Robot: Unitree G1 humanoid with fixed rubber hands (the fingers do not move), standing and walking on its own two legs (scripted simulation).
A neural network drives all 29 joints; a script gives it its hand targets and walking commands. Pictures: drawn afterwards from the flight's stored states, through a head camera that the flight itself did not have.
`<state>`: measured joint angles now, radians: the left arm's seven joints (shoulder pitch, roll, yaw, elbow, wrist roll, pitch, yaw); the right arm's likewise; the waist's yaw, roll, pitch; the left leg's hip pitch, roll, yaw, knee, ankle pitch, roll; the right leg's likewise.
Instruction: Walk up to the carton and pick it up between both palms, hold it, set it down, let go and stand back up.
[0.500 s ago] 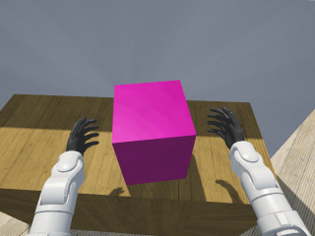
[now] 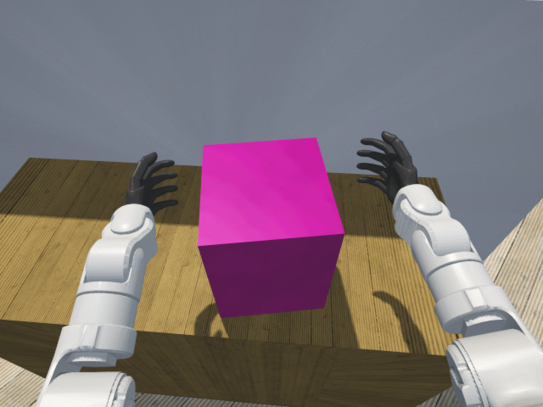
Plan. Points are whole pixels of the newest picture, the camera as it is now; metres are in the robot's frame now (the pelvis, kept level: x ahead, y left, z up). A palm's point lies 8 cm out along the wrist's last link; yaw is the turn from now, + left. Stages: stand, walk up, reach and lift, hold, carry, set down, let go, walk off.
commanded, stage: reach and lift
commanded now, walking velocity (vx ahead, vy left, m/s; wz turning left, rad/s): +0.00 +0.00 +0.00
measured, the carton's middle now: (266, 231) +0.42 +0.05 -0.03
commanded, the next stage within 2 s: none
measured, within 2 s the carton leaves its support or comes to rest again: neither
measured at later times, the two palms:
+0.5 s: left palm (137, 222) +0.37 +0.25 +0.06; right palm (384, 203) +0.43 -0.14 +0.06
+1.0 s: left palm (152, 230) +0.39 +0.25 +0.01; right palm (358, 220) +0.44 -0.11 -0.01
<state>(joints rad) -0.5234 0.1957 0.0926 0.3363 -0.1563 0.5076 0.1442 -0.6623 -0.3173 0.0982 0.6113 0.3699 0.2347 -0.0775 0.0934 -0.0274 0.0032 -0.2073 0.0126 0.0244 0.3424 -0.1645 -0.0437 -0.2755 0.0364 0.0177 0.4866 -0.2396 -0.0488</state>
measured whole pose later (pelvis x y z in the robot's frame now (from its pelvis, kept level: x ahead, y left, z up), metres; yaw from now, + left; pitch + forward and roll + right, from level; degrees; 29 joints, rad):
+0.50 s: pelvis +0.00 +0.02 +0.00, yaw +0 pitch +8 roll +0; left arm -0.64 0.17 0.09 0.94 -0.16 -0.05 0.13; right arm -0.76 -0.31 0.10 1.04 0.37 -0.03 -0.01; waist 0.11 0.01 -0.08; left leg -0.39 0.02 0.02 0.47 -0.21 -0.02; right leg -0.40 0.04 0.02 0.49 -0.22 -0.04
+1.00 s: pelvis +0.02 +0.05 -0.02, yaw -1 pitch +20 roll -2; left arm -0.64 0.04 0.08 1.01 -0.12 -0.27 0.18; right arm -0.76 -0.30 0.05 1.24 0.30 -0.30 0.03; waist 0.16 0.06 -0.19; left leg -0.68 0.03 0.02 0.62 -0.27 0.00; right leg -0.63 0.05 0.02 0.50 -0.22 -0.02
